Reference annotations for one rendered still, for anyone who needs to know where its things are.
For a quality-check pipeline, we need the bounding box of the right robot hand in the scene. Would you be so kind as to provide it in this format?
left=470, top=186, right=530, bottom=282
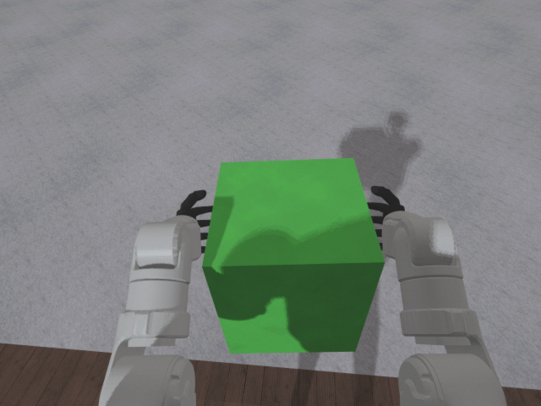
left=367, top=186, right=405, bottom=250

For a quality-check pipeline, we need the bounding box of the robot right forearm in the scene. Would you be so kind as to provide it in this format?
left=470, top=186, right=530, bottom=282
left=382, top=211, right=507, bottom=406

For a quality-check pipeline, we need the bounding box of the robot right upper arm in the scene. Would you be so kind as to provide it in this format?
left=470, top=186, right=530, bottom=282
left=398, top=354, right=505, bottom=406

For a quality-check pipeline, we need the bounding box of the carton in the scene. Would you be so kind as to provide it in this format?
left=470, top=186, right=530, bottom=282
left=202, top=158, right=385, bottom=354

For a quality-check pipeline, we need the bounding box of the robot left forearm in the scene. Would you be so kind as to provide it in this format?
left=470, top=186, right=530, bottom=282
left=99, top=215, right=201, bottom=406

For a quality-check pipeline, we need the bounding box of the robot left upper arm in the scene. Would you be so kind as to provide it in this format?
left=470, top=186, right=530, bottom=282
left=101, top=354, right=196, bottom=406

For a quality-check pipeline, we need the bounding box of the left robot hand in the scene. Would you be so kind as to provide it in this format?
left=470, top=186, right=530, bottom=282
left=177, top=190, right=213, bottom=254

